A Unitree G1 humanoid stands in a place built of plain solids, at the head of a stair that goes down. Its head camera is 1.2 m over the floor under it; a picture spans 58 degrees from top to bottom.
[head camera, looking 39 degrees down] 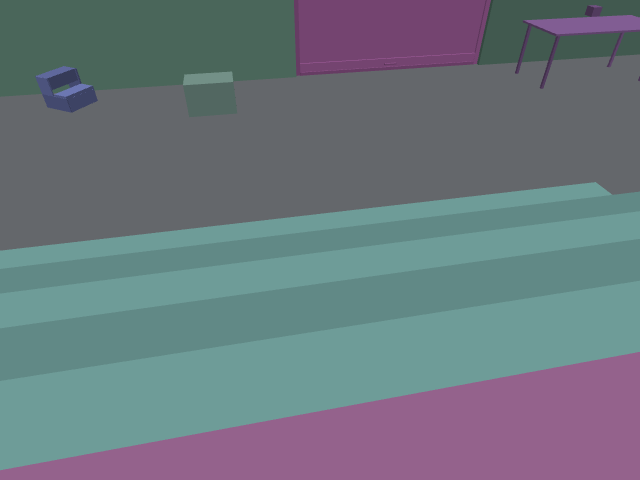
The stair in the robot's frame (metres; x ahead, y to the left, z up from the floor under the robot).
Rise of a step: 0.17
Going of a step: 0.43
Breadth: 5.60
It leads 11 degrees to the left of straight ahead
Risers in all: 6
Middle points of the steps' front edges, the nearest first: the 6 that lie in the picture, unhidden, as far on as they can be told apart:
0.71 -0.16 0.00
1.13 -0.07 -0.17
1.55 0.01 -0.34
1.98 0.09 -0.51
2.40 0.18 -0.68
2.82 0.26 -0.85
